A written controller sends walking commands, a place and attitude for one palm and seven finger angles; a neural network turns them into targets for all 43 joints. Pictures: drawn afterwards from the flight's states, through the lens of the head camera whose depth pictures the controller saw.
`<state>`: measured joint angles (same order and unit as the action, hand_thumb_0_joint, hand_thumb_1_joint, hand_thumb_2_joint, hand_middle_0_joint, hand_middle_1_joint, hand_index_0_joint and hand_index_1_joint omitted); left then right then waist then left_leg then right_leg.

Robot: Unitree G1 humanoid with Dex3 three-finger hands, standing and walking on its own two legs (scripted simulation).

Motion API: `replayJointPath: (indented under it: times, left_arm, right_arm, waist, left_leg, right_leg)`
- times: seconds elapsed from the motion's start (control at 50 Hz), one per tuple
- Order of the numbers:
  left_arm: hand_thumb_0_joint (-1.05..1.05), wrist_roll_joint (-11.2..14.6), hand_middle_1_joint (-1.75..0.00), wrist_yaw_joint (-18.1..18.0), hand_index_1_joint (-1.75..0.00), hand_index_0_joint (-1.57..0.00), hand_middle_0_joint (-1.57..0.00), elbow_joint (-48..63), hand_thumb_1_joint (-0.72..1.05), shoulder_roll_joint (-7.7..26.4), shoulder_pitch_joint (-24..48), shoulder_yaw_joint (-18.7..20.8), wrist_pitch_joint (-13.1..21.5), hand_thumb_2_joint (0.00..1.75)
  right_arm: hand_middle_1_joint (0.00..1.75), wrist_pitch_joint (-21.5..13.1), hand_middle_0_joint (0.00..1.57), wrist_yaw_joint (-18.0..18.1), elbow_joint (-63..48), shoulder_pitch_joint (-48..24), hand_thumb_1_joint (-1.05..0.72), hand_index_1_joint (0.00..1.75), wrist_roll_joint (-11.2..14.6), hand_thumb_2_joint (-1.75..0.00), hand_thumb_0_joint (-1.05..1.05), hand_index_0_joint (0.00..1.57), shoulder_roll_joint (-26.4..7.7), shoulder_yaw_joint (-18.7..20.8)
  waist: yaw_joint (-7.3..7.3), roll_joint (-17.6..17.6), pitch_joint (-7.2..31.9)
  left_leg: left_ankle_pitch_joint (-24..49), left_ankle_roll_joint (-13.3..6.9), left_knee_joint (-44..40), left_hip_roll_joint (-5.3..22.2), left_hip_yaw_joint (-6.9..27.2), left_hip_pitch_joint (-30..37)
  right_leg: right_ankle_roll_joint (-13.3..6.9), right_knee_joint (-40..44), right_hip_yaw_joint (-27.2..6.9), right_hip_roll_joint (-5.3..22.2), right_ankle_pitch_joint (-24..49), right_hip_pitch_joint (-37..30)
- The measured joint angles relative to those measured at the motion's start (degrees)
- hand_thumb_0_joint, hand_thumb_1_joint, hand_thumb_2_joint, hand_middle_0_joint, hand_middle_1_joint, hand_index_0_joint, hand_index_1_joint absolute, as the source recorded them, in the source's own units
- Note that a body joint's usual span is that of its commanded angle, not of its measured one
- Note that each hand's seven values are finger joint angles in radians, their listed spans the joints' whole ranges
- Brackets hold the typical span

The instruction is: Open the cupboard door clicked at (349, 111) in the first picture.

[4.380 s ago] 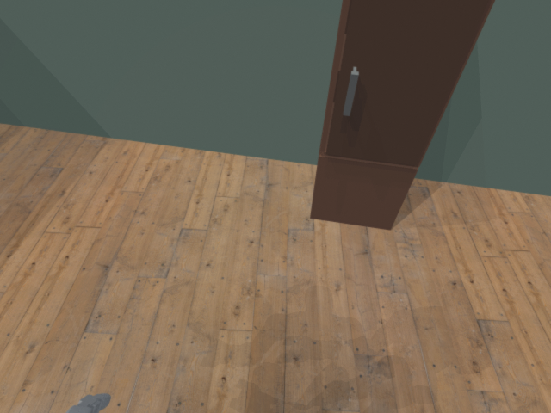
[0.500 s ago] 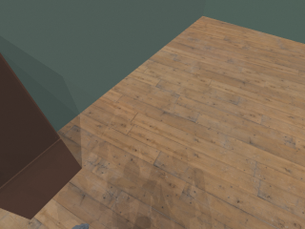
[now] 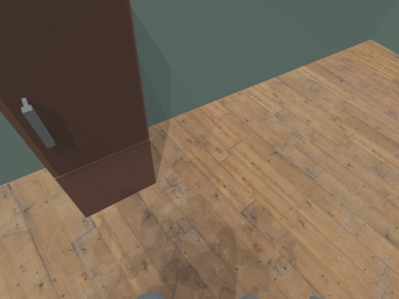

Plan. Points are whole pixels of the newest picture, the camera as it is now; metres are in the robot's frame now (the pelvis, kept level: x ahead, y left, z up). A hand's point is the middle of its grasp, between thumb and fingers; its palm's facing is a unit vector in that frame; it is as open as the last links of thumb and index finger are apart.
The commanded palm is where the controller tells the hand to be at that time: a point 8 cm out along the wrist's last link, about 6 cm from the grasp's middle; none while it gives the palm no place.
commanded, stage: turn to face it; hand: left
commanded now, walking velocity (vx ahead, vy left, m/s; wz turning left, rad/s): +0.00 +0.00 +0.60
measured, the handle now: (38, 123) +0.52 +0.48 -0.05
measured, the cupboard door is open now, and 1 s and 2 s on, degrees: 0 0 0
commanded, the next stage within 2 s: take the last steps up to it in 0.94 s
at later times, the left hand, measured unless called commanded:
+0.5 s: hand out of the picture +0.04 +0.18 -0.12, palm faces +0.30 -0.90 -0.31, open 7.4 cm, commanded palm none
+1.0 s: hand out of the picture -0.09 +0.22 -0.16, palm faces +0.54 -0.80 -0.24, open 7.4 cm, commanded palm none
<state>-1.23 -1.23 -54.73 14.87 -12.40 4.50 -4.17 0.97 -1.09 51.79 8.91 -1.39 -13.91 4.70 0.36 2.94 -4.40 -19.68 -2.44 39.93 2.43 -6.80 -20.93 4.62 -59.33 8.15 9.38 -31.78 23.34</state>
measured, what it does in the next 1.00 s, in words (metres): steps on the spot, turning left: right foot, then left foot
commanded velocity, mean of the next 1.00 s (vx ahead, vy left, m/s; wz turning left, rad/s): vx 0.00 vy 0.00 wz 0.46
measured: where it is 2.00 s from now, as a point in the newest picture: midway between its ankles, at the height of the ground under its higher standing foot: outside the picture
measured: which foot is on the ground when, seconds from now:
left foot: down 0.00-0.38, up 0.40-0.78, down 0.80-1.00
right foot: up 0.00-0.36, down 0.38-0.80, up 0.82-1.00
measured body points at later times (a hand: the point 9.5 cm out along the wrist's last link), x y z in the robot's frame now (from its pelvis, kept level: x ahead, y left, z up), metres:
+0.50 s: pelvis +0.00 -0.04 +0.02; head +0.03 -0.07 +0.46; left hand +0.02 +0.23 -0.10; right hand +0.13 -0.27 -0.15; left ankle -0.03 +0.08 -0.64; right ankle +0.02 -0.15 -0.72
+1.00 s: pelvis -0.01 +0.02 +0.02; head +0.01 +0.06 +0.47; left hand -0.12 +0.27 -0.14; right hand +0.21 -0.14 -0.11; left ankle -0.07 +0.09 -0.72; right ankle +0.04 -0.14 -0.64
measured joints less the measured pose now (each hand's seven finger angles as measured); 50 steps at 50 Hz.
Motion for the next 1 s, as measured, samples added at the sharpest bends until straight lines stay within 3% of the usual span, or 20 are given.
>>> replayJointPath:
  times: [0.06, 0.12, 0.26, 0.36, 0.38, 0.44, 0.52, 0.58, 0.66, 0.74, 0.8, 0.82, 0.86, 0.92, 1.0]
  left_arm:
    - [0.01, 0.01, -0.3, 0.51, -0.3, -0.2, -0.19, -0.05, 0.91, 0.36, 0.75, 0.39, -0.07, 0.9]
    - [0.01, 0.08, -0.3, 0.88, -0.3, -0.2, -0.19, 0.92, 0.91, 0.21, 1.34, 0.31, 0.54, 0.9]
    - [0.01, 0.38, -0.3, 0.61, -0.3, -0.2, -0.19, 2.86, 0.91, -0.83, 3.46, -0.19, 0.73, 0.9]
    - [0.0, 0.86, -0.3, 0.35, -0.3, -0.2, -0.19, 4.56, 0.91, -2.25, 4.2, -1.1, 1.77, 0.9]
    - [0.0, 0.78, -0.3, 0.3, -0.3, -0.2, -0.19, 5.04, 0.91, -2.46, 3.95, -1.3, 2.28, 0.9]
    - [0.0, 0.21, -0.3, -0.02, -0.3, -0.2, -0.2, 5.4, 0.91, -4.0, 3.09, -2.29, 3.02, 0.9]
    - [0.0, 0.2, -0.3, -0.11, -0.3, -0.2, -0.2, 5.07, 0.9, -4.95, 1.02, -2.81, 2.97, 0.9]
    - [0.0, 0.07, -0.3, -0.12, -0.3, -0.2, -0.2, 4.51, 0.9, -5.06, 0.22, -3.01, 3.17, 0.9]
    - [0.0, -0.26, -0.3, 0.01, -0.3, -0.21, -0.2, 3.98, 0.9, -4.93, -0.7, -3.09, 3.46, 0.9]
    - [0.0, -0.63, -0.3, 0.25, -0.3, -0.21, -0.2, 3.18, 0.9, -3.93, -1.75, -2.74, 3.34, 0.9]
    - [0.0, -0.33, -0.3, 0.38, -0.3, -0.21, -0.2, 2.21, 0.9, -2.61, -3.02, -2.19, 2.9, 0.9]
    - [0.0, -0.01, -0.3, 0.45, -0.3, -0.21, -0.2, 1.73, 0.9, -1.88, -3.22, -1.89, 2.52, 0.9]
    - [0.0, 0.23, -0.3, 0.14, -0.3, -0.2, -0.2, 0.62, 0.9, -0.45, -2.84, -1.47, 1.17, 0.9]
    - [0.01, 0.3, -0.3, -0.07, -0.3, -0.2, -0.2, -0.85, 0.91, 0.42, -2.01, -1.04, 0.14, 0.9]
    - [0.01, 0.44, -0.3, 0.42, -0.3, -0.2, -0.19, -0.76, 0.91, 0.36, -0.44, -1.05, 0.6, 0.9]
  right_arm:
    - [0.3, -0.15, 0.19, 0.73, -0.43, 0.11, -0.9, 0.3, -0.11, -0.9, 0.0, 0.2, -0.05, -0.47]
    - [0.3, 0.02, 0.2, 0.97, -0.32, 0.4, -0.9, 0.3, -0.06, -0.9, 0.0, 0.2, 0.01, -0.82]
    - [0.3, 0.89, 0.2, 0.57, -0.02, 1.45, -0.9, 0.3, -0.18, -0.9, 0.0, 0.2, 0.88, -1.0]
    - [0.3, 1.85, 0.2, 0.27, 0.36, 2.22, -0.9, 0.3, -0.13, -0.9, 0.01, 0.2, 0.72, -0.42]
    - [0.3, 2.04, 0.2, 0.18, 0.36, 2.55, -0.9, 0.3, 0.06, -0.9, 0.01, 0.2, 0.57, -0.21]
    - [0.3, 3.07, 0.2, 0.12, 1.07, 2.93, -0.9, 0.3, 0.12, -0.9, 0.01, 0.2, -0.32, 0.75]
    - [0.3, 3.77, 0.2, -0.64, 1.82, 3.52, -0.9, 0.3, -0.2, -0.9, 0.01, 0.2, -1.21, 1.36]
    - [0.3, 3.83, 0.2, -0.88, 2.09, 3.69, -0.9, 0.3, -0.1, -0.9, 0.01, 0.2, -1.47, 1.4]
    - [0.3, 4.26, 0.19, -0.8, 2.8, 3.12, -0.91, 0.3, 0.04, -0.9, 0.01, 0.2, -1.51, 1.05]
    - [0.3, 3.88, 0.19, -0.64, 2.73, 1.3, -0.91, 0.3, 0.34, -0.9, 0.01, 0.2, -1.17, 0.24]
    - [0.3, 2.55, 0.19, -0.57, 1.69, 0.14, -0.91, 0.3, 0.39, -0.9, 0.01, 0.2, -0.98, -0.44]
    - [0.3, 1.82, 0.19, -0.49, 1.45, -0.4, -0.91, 0.3, 0.26, -0.9, 0.01, 0.2, -0.64, -0.51]
    - [0.3, 0.83, 0.19, -0.23, 0.93, -1.37, -0.91, 0.3, 0.39, -0.9, 0.01, 0.2, 0.41, -1.12]
    - [0.3, -0.07, 0.2, 0.78, 0.61, -1.4, -0.9, 0.3, 0.23, -0.9, 0.01, 0.2, 1.55, -1.98]
    - [0.3, -0.18, 0.2, 1.43, 1.16, -0.71, -0.9, 0.3, 0.29, -0.9, 0.0, 0.2, 2.37, -2.69]
  waist:
    - [-0.31, -0.73, 0.22]
    - [-0.36, -1.48, 0.52]
    - [-1.43, -3.13, 1.06]
    - [-2.2, -5.18, 1.23]
    - [-2.08, -5.48, 1.49]
    - [-2.04, -7.05, 1.31]
    - [-2.04, -6.77, 1.64]
    - [-2.3, -6.07, 1.23]
    - [-1.58, -4.76, 0.48]
    - [-0.06, -3.0, -0.46]
    - [0.61, -1.99, -0.5]
    - [0.64, -1.15, -0.53]
    - [1.12, 0.37, -1.25]
    - [1.0, 0.19, -1.06]
    - [0.78, -0.83, -0.5]
  left_leg:
    - [2.78, -0.02, -4.32, -0.9, 1.73, 1.23]
    - [5.38, -0.49, -8.44, -2.03, 3.24, 2.64]
    - [7.98, -0.14, -11.34, -4.32, 7.21, 3.03]
    - [7.76, 1.3, -8.8, -5.6, 10.5, 0.87]
    - [7.24, 1.77, -7.24, -6.0, 11.11, -0.14]
    - [-4.4, 3.61, 7.43, -6.63, 10.97, -5.13]
    - [-2.83, 5.35, 25.32, -4.58, 7.86, -9.62]
    - [-0.99, 6.43, 27.74, -2.23, 7.06, -9.58]
    - [-2.82, 7.1, 20.74, -0.04, 5.83, -6.42]
    - [-4.57, 6.36, 8.51, 0.43, 3.36, -1.33]
    - [1.61, 4.76, -3.88, -0.18, 1.5, 4.12]
    - [0.34, 3.02, -4.76, -0.77, 1.25, 4.41]
    - [-1.2, 0.92, -3.12, -1.46, 1.16, 4.02]
    - [0.1, 0.34, -5.68, -1.34, 2.11, 5.69]
    - [2.91, -0.07, -10.88, -1.93, 3.56, 8.42]
  right_leg:
    - [0.4, -6.18, -3.22, -2.09, 4.9, 3.77]
    - [0.85, -5.1, -5.21, -3.05, 8.25, 4.74]
    - [0.97, 5.89, -7.36, -4.93, 7.91, 1.4]
    - [-0.09, 21.14, -7.14, -7.13, 10.55, -5.39]
    - [-1.35, 25.79, -6.73, -7.19, 13.21, -7.27]
    - [-4.52, 25.76, -4.15, -6.5, 13.49, -8.28]
    - [-4.63, 29.02, -1.41, -4.5, 13.9, -11.26]
    - [-4.43, 30.27, 0.9, -3.28, 14.16, -12.57]
    - [-3.85, 30.1, 3.7, -1.63, 13.53, -13.18]
    - [-2.59, 27.75, 5.63, 0.17, 12.07, -12.42]
    - [-0.99, 23.61, 6.82, 1.44, 9.79, -10.9]
    - [-0.78, 20.26, 5.85, 2.2, 8.81, -9.22]
    - [-0.6, 10.51, 0.6, 1.35, 1.92, -5.06]
    - [-0.4, -0.15, -3.34, -1.24, 1.25, -0.49]
    - [0.03, -2.92, -5.13, -2.59, 6.26, 2.08]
